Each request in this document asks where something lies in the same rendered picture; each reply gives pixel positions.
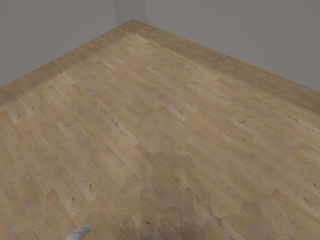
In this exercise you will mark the robot left hand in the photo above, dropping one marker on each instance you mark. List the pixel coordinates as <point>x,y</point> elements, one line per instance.
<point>80,232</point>

